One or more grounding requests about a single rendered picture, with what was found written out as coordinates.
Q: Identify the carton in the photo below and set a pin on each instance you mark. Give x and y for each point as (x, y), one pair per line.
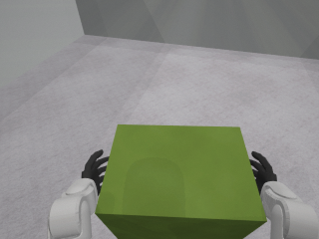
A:
(179, 182)

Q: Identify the robot right hand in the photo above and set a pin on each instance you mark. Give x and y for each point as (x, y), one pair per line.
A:
(265, 171)

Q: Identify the robot left hand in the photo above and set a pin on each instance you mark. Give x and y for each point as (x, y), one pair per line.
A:
(92, 170)

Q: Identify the left robot forearm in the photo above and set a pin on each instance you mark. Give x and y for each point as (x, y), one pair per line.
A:
(70, 215)

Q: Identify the right robot forearm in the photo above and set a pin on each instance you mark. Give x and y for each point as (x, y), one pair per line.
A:
(290, 217)

